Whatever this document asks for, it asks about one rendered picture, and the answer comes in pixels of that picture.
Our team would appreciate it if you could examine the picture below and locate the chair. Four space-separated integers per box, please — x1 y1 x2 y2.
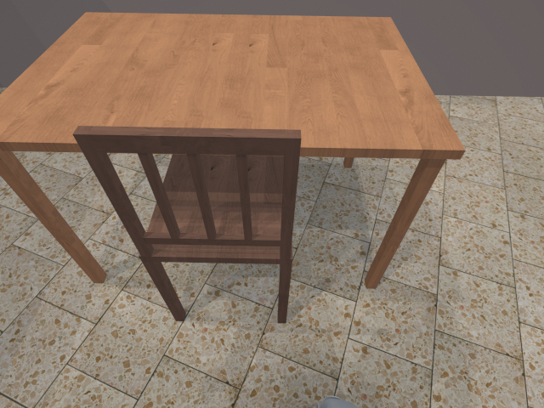
73 126 301 323

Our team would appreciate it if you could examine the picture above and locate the table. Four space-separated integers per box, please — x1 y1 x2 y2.
0 12 466 289

